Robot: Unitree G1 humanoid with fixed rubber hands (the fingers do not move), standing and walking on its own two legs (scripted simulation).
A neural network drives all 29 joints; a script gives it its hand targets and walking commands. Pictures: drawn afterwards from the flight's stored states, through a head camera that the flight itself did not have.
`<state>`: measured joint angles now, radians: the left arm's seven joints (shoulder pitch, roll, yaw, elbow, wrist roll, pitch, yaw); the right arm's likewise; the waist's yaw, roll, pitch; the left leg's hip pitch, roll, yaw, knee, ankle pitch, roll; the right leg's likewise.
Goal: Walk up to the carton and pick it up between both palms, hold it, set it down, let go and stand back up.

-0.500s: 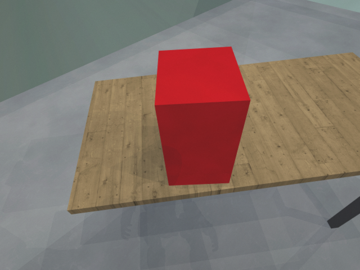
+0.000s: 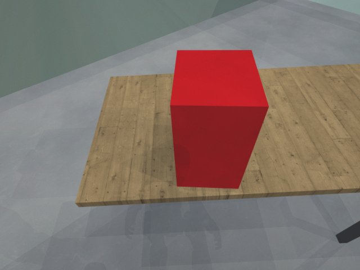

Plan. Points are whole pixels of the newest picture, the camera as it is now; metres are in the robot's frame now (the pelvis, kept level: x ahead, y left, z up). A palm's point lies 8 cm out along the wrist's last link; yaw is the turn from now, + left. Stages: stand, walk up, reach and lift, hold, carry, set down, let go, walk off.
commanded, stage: walk up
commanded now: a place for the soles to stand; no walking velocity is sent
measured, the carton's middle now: (210, 125) +0.43 -0.05 +0.08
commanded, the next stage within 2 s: reach and lift in 1.20 s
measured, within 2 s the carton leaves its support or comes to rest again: neither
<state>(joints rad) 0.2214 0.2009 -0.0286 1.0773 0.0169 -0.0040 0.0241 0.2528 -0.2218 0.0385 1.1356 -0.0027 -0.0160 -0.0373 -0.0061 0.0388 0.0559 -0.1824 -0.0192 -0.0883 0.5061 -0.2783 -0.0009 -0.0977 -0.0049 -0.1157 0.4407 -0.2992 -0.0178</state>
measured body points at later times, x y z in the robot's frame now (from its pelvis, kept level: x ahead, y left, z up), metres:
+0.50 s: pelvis -0.05 -0.03 -0.02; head -0.02 -0.02 +0.43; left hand +0.00 +0.23 -0.17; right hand +0.04 -0.27 -0.16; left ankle -0.04 +0.08 -0.74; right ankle -0.04 -0.10 -0.74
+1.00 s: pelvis -0.06 -0.05 +0.00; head -0.05 -0.04 +0.45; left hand -0.08 +0.21 -0.15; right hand +0.01 -0.28 -0.16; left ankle -0.04 +0.08 -0.74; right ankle -0.03 -0.10 -0.74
